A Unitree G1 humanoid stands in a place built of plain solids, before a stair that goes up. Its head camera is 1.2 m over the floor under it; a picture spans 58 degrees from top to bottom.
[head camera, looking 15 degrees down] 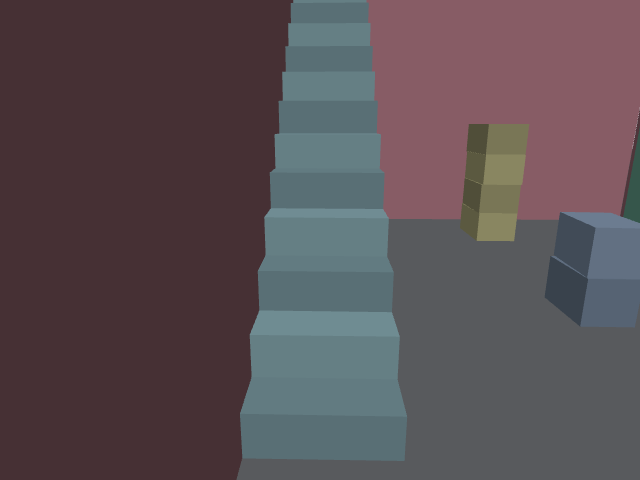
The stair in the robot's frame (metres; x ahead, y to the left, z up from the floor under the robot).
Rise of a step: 0.19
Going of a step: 0.24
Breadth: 0.60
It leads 2 degrees to the right of straight ahead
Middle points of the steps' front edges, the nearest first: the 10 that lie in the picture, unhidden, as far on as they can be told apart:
1.34 -0.01 0.19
1.57 -0.02 0.38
1.81 -0.02 0.57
2.04 -0.03 0.76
2.28 -0.04 0.95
2.51 -0.04 1.14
2.75 -0.05 1.34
2.98 -0.06 1.53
3.21 -0.06 1.72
3.45 -0.07 1.91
